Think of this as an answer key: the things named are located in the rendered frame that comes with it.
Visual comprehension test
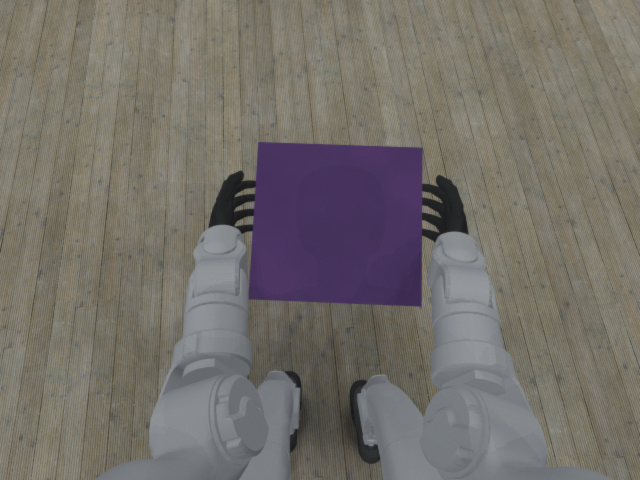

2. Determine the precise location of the robot left hand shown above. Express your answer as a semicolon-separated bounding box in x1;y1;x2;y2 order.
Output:
209;171;256;234

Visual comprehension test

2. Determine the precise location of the robot left upper arm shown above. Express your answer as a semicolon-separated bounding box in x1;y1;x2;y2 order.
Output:
94;373;269;480

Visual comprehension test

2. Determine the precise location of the carton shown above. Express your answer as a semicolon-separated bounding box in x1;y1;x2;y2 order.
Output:
249;142;422;307

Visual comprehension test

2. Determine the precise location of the robot right foot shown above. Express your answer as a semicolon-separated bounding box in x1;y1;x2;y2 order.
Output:
350;380;380;464

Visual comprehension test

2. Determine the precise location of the right robot forearm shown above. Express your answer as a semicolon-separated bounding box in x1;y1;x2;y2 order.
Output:
427;232;536;418

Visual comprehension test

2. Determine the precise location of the left robot forearm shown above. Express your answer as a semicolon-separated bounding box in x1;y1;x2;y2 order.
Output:
149;225;252;454

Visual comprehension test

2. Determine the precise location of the robot right hand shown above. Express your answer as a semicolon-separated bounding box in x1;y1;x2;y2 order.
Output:
422;175;469;242

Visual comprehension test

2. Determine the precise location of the left robot thigh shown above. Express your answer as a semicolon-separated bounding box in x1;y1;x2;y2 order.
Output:
239;380;301;480

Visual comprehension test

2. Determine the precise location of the robot right upper arm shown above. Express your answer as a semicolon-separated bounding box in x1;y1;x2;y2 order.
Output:
420;384;614;480

